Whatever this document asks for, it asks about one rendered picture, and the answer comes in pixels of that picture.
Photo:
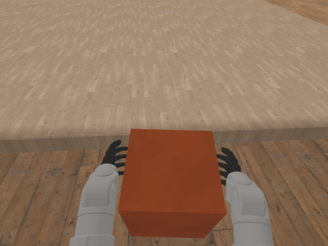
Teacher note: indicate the robot right hand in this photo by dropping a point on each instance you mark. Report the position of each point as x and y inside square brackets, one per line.
[231, 166]

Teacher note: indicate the left robot forearm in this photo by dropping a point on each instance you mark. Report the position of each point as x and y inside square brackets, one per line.
[96, 211]

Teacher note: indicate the robot left hand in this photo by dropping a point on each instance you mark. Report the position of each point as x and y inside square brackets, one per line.
[111, 158]

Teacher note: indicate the carton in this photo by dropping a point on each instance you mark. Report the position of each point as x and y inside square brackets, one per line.
[171, 185]

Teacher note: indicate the right robot forearm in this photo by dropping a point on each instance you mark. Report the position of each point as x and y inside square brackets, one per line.
[249, 211]

